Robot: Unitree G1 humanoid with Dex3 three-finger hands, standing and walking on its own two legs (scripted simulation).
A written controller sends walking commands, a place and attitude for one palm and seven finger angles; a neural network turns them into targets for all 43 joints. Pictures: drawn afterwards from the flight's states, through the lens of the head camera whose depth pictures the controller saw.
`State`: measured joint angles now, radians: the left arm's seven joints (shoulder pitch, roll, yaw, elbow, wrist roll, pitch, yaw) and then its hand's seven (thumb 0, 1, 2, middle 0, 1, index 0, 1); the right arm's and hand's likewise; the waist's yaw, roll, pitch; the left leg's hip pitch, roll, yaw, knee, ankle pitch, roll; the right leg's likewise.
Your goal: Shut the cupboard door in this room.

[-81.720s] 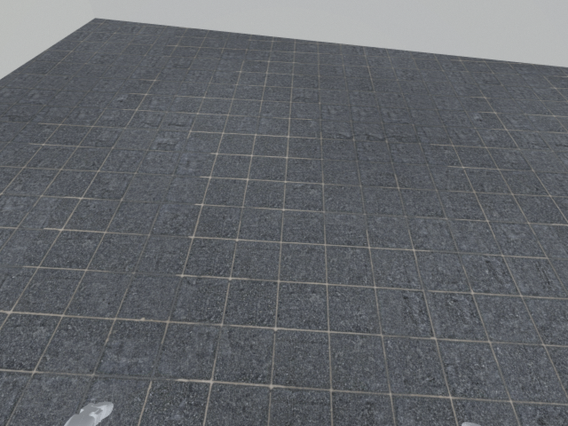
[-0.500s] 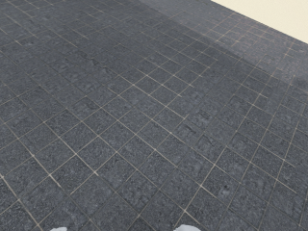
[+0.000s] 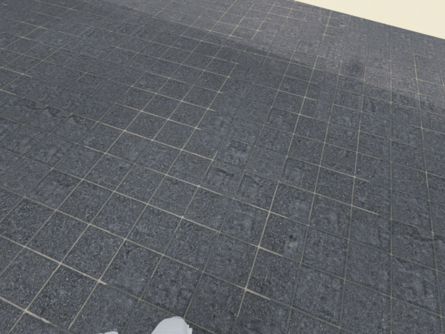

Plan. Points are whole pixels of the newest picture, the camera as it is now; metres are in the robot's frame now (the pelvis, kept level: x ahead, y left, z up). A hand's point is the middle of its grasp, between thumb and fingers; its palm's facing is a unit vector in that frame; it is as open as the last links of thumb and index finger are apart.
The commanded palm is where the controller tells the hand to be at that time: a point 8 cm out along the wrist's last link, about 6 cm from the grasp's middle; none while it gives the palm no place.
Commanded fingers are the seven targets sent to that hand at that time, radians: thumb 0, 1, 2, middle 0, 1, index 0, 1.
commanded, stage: turn to face it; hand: left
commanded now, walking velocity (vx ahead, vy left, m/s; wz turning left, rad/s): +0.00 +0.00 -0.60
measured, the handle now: out of the picture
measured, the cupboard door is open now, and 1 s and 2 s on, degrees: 27 27 27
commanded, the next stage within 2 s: none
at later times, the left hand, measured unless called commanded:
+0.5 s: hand (139, 305) +0.19 +0.18 -0.15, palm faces -0.32 -0.92 -0.24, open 7.4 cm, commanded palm none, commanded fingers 0.00 0.90 0.90 -0.20 -0.30 -0.20 -0.30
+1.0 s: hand (159, 305) +0.19 +0.15 -0.18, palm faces -0.51 -0.84 -0.19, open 7.4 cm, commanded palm none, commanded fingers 0.00 0.90 0.90 -0.20 -0.30 -0.20 -0.30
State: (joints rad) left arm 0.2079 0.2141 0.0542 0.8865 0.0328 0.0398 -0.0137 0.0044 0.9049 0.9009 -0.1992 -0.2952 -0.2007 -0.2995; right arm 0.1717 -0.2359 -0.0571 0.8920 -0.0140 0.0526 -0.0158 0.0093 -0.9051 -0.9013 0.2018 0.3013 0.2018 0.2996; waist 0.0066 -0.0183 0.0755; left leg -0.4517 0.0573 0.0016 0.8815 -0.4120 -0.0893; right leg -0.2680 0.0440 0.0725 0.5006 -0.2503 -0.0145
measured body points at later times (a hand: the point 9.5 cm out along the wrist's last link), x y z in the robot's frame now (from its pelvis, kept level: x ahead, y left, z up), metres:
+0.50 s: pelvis +0.01 +0.02 +0.00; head +0.05 +0.01 +0.45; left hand +0.20 +0.23 -0.14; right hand -0.04 -0.24 -0.15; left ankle +0.03 +0.13 -0.74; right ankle -0.04 -0.10 -0.71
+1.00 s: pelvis +0.03 +0.01 -0.01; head +0.08 +0.01 +0.44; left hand +0.22 +0.19 -0.17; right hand -0.02 -0.26 -0.12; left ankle +0.10 +0.11 -0.74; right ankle -0.03 -0.09 -0.73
